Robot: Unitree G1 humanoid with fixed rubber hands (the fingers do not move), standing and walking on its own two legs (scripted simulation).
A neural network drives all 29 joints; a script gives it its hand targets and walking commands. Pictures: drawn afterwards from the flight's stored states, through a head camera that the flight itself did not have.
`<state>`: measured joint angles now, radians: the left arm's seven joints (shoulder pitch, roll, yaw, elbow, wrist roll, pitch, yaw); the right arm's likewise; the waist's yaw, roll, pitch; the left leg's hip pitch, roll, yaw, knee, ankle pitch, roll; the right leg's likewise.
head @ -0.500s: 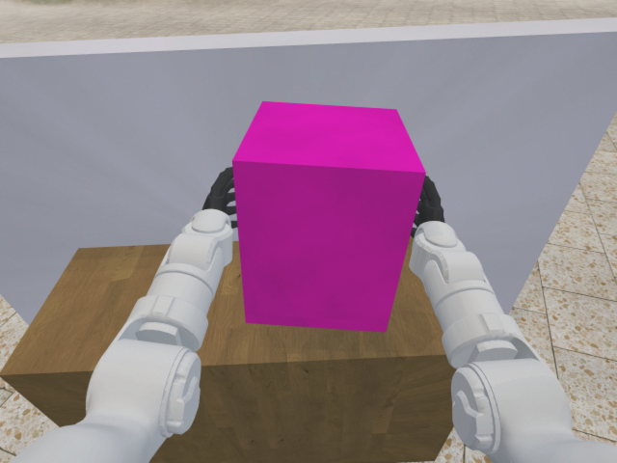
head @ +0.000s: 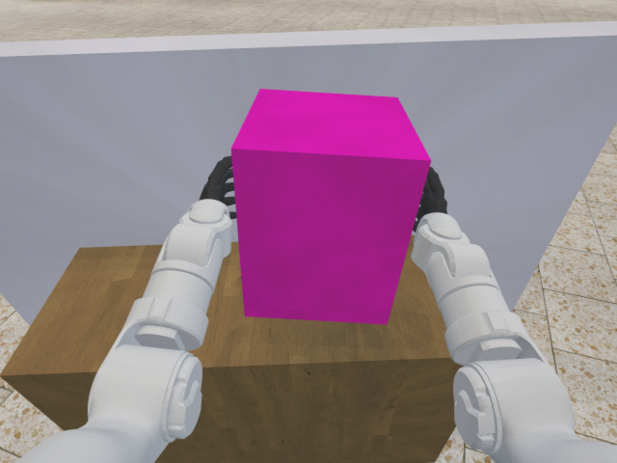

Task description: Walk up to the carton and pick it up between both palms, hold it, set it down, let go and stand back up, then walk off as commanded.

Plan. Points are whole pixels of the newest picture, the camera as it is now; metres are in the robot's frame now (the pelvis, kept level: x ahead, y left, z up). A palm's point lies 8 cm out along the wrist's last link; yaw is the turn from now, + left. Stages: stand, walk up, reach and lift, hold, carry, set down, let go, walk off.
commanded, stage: hold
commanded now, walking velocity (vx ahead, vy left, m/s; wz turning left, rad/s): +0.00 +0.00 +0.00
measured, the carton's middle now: (322, 204) +0.43 +0.00 +0.16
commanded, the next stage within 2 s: none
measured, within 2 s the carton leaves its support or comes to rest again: neither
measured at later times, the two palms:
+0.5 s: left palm (207, 212) +0.38 +0.14 +0.19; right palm (432, 220) +0.38 -0.15 +0.17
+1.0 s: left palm (205, 208) +0.38 +0.14 +0.19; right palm (431, 215) +0.38 -0.14 +0.17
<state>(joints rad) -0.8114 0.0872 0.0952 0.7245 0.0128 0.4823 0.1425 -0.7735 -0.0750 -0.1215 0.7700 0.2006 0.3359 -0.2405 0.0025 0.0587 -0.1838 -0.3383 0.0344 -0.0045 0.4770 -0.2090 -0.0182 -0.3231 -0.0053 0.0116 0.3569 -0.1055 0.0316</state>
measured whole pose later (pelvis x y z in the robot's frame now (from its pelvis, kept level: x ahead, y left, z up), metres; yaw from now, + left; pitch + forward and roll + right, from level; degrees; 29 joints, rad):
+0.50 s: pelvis -0.01 +0.00 +0.00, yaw +0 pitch +3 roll -2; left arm -0.79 0.08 0.10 0.66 0.03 0.54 0.14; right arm -0.77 -0.07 -0.12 0.74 0.21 0.38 -0.24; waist 0.00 0.06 -0.19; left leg -0.33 0.03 -0.01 0.48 -0.20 -0.01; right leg -0.31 0.00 0.01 0.34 -0.08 0.03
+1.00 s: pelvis -0.01 +0.00 +0.00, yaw +0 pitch +3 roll -2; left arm -0.79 0.07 0.12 0.62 0.04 0.56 0.13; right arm -0.77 -0.07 -0.12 0.69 0.21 0.40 -0.25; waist 0.00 0.06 -0.18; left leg -0.33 0.03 -0.01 0.48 -0.20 -0.01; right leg -0.30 0.00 0.01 0.34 -0.08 0.03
